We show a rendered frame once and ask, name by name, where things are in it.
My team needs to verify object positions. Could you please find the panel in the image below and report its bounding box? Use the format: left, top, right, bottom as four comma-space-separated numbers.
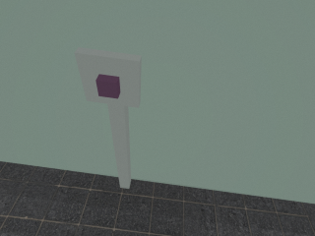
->
74, 47, 142, 189

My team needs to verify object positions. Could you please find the button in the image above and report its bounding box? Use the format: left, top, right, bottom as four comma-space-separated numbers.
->
95, 74, 121, 99

